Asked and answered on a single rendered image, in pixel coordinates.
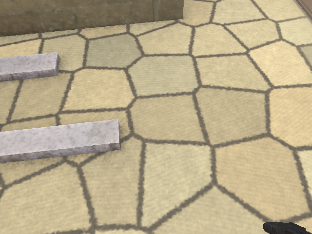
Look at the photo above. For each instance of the right robot hand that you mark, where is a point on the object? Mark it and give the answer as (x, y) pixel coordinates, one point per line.
(273, 227)

